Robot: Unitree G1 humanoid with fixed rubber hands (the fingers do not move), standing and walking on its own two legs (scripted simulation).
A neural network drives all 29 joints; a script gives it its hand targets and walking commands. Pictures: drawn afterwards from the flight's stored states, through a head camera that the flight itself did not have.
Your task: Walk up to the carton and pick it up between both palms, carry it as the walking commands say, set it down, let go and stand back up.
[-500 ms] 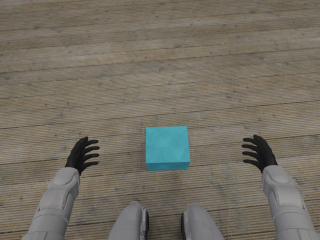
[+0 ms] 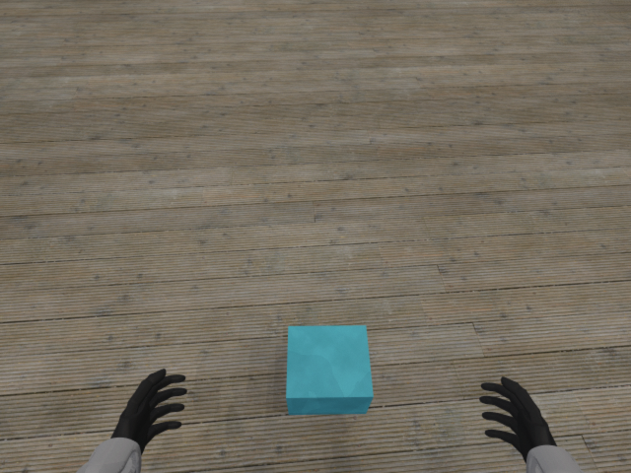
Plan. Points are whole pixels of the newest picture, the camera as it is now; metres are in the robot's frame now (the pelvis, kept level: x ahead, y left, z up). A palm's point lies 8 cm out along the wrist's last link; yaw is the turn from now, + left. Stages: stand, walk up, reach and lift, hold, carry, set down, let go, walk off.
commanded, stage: let go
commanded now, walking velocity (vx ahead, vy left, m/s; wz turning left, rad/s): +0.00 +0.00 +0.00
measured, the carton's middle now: (327, 370) +0.48 -0.01 -0.68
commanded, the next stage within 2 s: stand in 0.22 s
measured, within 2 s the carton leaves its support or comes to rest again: neither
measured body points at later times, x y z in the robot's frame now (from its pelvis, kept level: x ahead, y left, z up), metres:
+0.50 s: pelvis +0.01 +0.00 +0.00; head -0.01 +0.01 +0.45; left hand +0.16 +0.25 -0.09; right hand +0.17 -0.27 -0.08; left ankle +0.02 +0.11 -0.73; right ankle +0.01 -0.13 -0.73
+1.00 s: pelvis +0.01 +0.00 +0.00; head -0.03 +0.01 +0.45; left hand +0.15 +0.26 -0.10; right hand +0.16 -0.27 -0.08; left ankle +0.02 +0.11 -0.73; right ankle +0.01 -0.13 -0.73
